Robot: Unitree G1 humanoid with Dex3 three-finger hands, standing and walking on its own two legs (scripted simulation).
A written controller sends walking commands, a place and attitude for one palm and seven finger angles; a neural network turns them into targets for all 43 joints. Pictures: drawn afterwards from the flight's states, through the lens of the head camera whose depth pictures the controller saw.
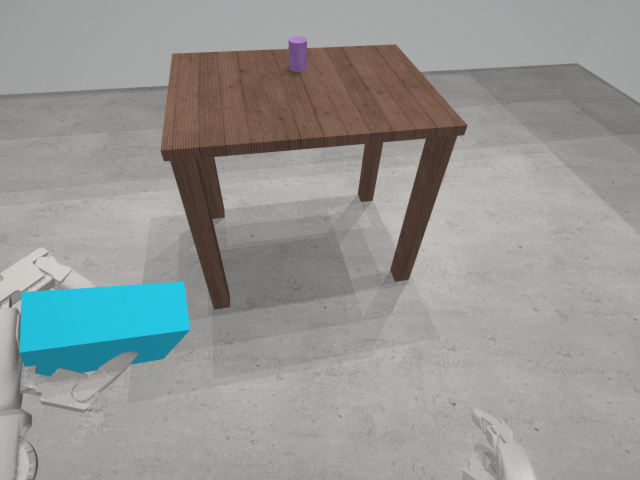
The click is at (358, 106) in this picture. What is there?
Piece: table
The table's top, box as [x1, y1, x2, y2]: [161, 44, 467, 160]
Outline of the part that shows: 467,125 395,44 307,48 307,68 302,72 294,72 288,68 288,49 176,53 172,54 161,143 161,153 164,160 173,160 460,135 464,133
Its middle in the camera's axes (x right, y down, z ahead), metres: -0.05 -0.46 +1.19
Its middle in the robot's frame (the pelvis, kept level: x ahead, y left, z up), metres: +1.19 +0.11 -0.08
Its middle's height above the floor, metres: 0.69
